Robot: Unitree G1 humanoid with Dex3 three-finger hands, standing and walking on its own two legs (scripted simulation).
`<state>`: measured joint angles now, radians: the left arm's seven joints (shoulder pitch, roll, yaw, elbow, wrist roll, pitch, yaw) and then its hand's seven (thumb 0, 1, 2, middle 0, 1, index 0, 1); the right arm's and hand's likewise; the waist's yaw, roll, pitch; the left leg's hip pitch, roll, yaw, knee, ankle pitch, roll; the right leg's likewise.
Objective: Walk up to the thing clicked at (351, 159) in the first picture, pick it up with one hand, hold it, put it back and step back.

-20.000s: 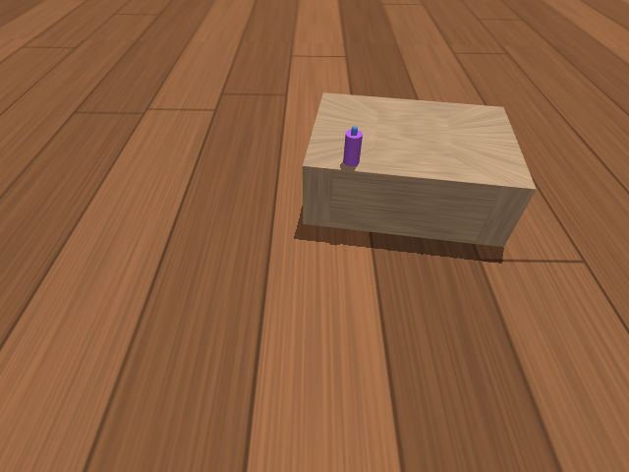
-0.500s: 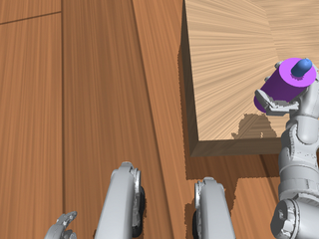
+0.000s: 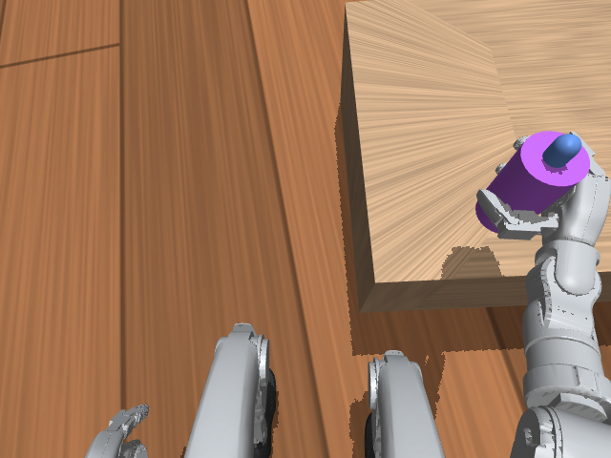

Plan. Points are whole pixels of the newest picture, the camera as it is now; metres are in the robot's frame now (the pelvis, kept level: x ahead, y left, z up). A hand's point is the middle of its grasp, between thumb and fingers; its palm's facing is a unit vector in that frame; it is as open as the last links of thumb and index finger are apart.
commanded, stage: lift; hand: right
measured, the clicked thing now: (530, 181) +0.47 -0.22 +0.02
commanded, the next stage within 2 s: hold in 1.42 s
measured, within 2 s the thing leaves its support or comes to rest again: neither
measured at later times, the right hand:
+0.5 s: hand (563, 160) +0.42 -0.19 +0.13, palm faces +0.27 +0.96 -0.03, open 9.3 cm
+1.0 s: hand (597, 116) +0.41 -0.17 +0.20, palm faces +0.26 +0.96 -0.02, open 9.3 cm
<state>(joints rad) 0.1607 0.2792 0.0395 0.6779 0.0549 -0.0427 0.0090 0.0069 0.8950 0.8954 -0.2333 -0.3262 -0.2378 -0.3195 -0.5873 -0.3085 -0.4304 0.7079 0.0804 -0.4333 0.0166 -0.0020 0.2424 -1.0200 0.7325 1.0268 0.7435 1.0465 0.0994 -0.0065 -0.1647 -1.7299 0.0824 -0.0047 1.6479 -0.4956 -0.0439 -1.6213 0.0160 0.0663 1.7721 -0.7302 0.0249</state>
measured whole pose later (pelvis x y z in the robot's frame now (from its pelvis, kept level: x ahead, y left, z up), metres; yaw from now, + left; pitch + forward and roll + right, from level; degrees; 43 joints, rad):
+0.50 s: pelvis +0.03 +0.01 +0.10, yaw +0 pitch +23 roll +1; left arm 0.20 0.24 0.04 0.69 0.03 -0.09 0.04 0.01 0.86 0.92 -0.22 -0.31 -0.21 -0.32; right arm -0.32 -0.19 -0.27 0.47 0.11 -0.35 -0.08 0.00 0.28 -1.06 0.74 1.04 0.75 1.06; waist 0.04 0.00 -0.14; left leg -1.24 0.06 0.02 1.28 -0.44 -0.03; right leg -1.13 -0.02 0.06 1.37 -0.64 0.03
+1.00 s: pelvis +0.05 +0.01 +0.17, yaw +1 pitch +14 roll +1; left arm 0.23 0.22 0.03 0.69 0.04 -0.07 0.06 0.01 0.86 0.92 -0.21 -0.31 -0.20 -0.32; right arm -0.18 -0.15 -0.21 0.44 0.11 -0.39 -0.11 0.00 0.31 -1.10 0.75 1.04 0.76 1.06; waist 0.04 0.00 -0.08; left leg -0.86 0.04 0.03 0.98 -0.37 -0.02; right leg -0.75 -0.04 0.05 1.05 -0.55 0.04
